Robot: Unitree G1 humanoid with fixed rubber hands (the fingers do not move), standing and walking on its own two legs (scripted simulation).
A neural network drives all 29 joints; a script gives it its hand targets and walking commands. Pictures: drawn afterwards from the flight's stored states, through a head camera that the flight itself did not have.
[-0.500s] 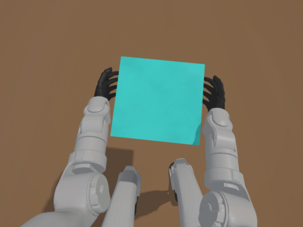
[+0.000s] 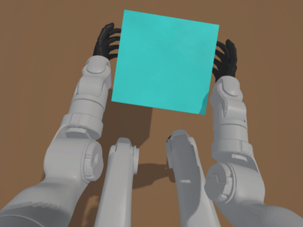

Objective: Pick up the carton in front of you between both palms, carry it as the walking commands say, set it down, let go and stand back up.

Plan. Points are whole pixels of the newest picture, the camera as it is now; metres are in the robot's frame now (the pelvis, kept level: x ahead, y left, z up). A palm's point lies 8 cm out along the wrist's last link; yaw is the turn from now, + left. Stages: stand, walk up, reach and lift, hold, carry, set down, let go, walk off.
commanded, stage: set down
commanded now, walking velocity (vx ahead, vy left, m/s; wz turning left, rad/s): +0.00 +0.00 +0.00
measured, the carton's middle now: (161, 73) +0.47 -0.06 -0.19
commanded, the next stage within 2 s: none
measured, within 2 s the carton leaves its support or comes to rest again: rests again in 1.06 s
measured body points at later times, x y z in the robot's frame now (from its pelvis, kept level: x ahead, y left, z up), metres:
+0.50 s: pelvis -0.02 +0.00 -0.10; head +0.34 +0.00 +0.17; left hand +0.55 +0.07 -0.27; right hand +0.47 -0.22 -0.26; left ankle +0.07 +0.12 -0.47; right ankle +0.12 -0.14 -0.47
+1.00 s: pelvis -0.01 +0.01 -0.11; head +0.35 +0.01 +0.15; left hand +0.55 +0.07 -0.30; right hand +0.47 -0.22 -0.28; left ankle +0.07 +0.11 -0.47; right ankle +0.12 -0.14 -0.47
